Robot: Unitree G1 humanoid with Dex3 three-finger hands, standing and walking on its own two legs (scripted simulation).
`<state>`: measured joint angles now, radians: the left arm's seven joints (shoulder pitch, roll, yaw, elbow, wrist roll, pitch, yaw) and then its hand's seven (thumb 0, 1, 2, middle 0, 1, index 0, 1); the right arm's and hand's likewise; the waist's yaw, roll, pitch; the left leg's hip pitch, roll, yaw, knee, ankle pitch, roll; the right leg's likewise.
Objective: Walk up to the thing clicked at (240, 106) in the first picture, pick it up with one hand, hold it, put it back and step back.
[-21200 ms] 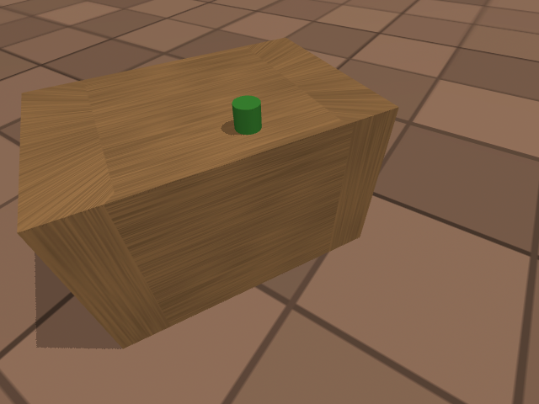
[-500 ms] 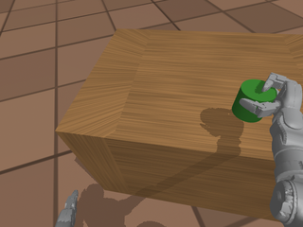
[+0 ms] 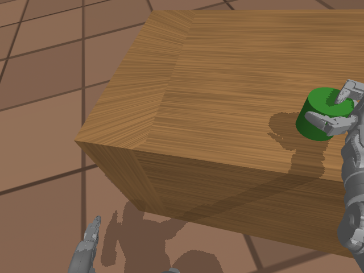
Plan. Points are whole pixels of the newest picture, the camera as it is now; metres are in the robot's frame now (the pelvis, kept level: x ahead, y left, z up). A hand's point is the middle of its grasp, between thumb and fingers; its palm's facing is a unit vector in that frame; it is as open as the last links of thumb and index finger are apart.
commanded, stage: lower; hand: right
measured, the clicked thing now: (322, 114) +0.50 -0.22 +0.05
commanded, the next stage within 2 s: loosen in 0.70 s
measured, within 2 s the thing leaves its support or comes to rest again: rests again in 0.60 s
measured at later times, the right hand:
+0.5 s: hand (327, 112) +0.51 -0.24 +0.05, palm faces +0.28 +0.96 +0.00, open 7.5 cm
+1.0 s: hand (328, 116) +0.50 -0.24 +0.04, palm faces +0.29 +0.96 +0.00, open 8.1 cm
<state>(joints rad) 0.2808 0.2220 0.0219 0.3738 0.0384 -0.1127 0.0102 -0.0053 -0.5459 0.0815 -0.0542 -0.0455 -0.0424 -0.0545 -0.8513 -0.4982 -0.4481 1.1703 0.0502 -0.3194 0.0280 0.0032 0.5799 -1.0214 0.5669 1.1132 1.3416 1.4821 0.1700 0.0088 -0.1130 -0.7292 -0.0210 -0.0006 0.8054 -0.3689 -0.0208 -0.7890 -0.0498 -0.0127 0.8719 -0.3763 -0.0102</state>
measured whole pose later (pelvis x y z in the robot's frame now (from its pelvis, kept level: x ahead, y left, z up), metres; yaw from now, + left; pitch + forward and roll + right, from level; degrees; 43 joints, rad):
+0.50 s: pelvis +0.00 +0.00 -0.02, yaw +0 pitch +20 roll +3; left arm 0.32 0.24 0.04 0.23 0.05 -0.07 -0.01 -0.01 -0.55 0.08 -0.05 -0.05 -0.04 -0.06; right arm -0.86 -0.52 -0.49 1.19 0.02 -0.35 0.03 0.00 0.58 -1.02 0.57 1.11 1.33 1.47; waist 0.20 0.00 -0.13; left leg -0.85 -0.03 0.01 0.92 -0.42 -0.02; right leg -0.92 -0.06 0.00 1.00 -0.43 -0.01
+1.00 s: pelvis -0.01 +0.00 -0.03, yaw +0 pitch +21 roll +4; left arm 0.35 0.24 0.03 0.13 0.06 -0.03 -0.02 -0.01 -0.52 0.06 -0.06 -0.05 -0.06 -0.05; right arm -0.86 -0.55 -0.51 1.18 0.01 -0.38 0.04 0.01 0.54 -0.86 0.67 0.97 1.24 1.24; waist 0.21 0.00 -0.14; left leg -0.92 -0.03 0.02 1.00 -0.45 -0.02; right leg -0.99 -0.06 0.01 1.07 -0.45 -0.01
